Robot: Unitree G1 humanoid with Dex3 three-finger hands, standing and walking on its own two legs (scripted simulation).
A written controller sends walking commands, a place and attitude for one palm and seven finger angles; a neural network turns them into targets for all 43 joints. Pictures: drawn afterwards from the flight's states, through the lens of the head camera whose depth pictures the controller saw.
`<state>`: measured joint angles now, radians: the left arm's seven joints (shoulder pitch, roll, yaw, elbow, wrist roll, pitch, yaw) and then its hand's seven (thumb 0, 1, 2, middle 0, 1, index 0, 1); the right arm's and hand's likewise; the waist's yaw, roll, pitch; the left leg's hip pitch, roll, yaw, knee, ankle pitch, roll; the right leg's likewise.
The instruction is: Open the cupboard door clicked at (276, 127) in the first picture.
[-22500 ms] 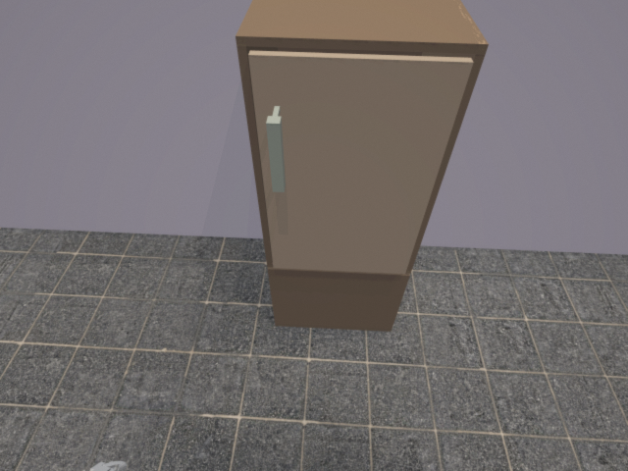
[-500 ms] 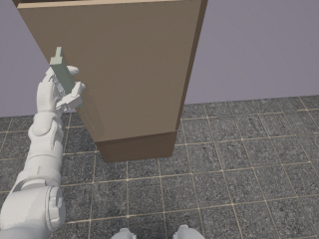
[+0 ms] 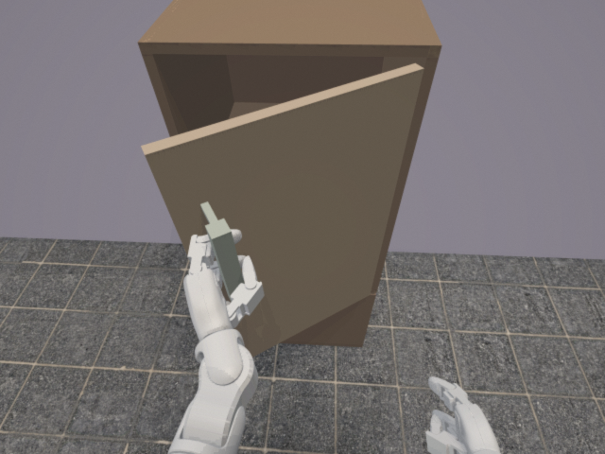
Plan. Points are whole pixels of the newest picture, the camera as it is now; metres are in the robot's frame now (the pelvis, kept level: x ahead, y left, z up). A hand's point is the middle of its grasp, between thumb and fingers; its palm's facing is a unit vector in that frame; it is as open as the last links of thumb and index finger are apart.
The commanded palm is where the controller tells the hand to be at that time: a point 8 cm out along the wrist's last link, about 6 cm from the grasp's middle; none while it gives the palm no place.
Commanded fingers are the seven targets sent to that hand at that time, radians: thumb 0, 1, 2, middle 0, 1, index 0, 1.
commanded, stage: pull the door open along its arc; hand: left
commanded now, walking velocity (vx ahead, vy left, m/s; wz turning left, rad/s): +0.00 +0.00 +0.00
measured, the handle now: (223, 256) +0.36 +0.13 +0.07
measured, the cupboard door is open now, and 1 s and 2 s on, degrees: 32 43 47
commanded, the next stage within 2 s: open thumb and fingers to let go in 0.22 s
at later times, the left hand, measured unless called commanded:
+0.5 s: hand (279, 315) +0.27 +0.05 +0.08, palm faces +0.40 -0.91 -0.04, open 6.7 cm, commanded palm +0.22 +0.08 +0.07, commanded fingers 0.00 0.20 0.60 -0.35 -1.27 -0.35 -1.27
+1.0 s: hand (276, 317) +0.27 +0.05 +0.07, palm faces +0.36 -0.93 -0.03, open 14.3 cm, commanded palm +0.22 +0.08 +0.07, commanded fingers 0.00 -0.50 0.30 -0.19 -0.55 -0.19 -0.55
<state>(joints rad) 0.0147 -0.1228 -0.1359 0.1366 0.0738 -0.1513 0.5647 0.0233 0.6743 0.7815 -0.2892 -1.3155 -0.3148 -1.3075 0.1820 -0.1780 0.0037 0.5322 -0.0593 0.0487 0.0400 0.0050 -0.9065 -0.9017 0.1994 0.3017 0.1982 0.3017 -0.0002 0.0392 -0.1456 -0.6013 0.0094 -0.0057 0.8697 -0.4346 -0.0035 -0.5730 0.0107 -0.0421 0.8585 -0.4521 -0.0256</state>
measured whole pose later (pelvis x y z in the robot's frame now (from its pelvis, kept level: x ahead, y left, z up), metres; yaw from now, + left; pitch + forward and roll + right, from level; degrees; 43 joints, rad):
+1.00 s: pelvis -0.02 -0.02 +0.00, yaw +1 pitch +7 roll +0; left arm 0.11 -0.09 -0.25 0.07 0.07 -0.14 0.58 0.00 -0.45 0.32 -0.26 -0.98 -0.27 -0.98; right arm 0.20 -0.18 0.01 0.56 -0.06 0.01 0.00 0.01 -0.91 -0.90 0.20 0.30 0.20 0.30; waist -0.01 0.05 -0.12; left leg -0.58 0.01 -0.04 0.87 -0.41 -0.03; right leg -0.56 0.01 -0.07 0.89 -0.45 -0.06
